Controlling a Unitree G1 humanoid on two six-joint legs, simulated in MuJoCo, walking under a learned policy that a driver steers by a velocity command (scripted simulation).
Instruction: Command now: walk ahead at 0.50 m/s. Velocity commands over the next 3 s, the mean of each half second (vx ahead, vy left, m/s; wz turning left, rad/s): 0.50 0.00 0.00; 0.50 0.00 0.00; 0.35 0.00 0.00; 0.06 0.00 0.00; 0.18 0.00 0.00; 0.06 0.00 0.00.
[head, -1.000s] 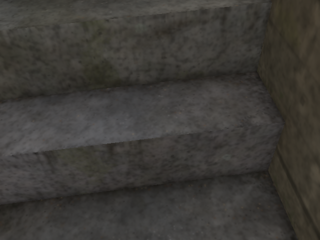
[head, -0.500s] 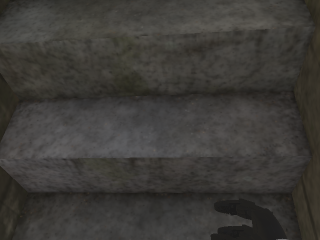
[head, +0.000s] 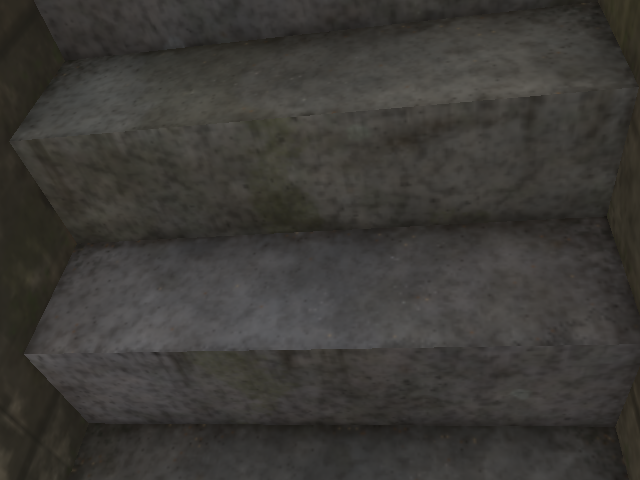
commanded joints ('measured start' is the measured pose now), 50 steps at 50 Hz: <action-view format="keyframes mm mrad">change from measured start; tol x64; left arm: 1 53 15 -5 -121 26 39 -19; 50 215 184 -53 15 185 70 -215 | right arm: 1 -297 -189 -82 -49 -35 1 -32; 24 724 -300 -30 25 -170 -1 91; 30 -82 -131 27 -80 45 -203 55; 50 17 -214 7 -207 4 -140 -12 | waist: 1 -33 -33 19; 50 -23 51 104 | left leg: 1 -49 231 -505 -631 -95 257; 6 -555 299 -382 -269 49 110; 12 272 -65 85 1017 -239 -80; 13 -302 265 -695 24 -296 -18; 21 338 -32 -85 -73 -59 -9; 24 305 237 -1366 -546 -176 363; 33 -534 -32 -201 -257 -44 -111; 45 -951 43 -448 1369 -5 -176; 50 -1055 174 -394 951 325 -93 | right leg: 1 -237 145 -103 773 -325 15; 7 8 -36 66 320 -274 -26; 12 59 -142 -197 -624 1599 -91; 18 267 -107 -196 -641 340 -95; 21 109 -195 -153 -495 775 -174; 24 -706 188 362 1097 56 -263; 30 -430 102 -8 1235 -178 10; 38 -258 33 -226 -205 -328 -18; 50 252 -279 290 -549 -516 -260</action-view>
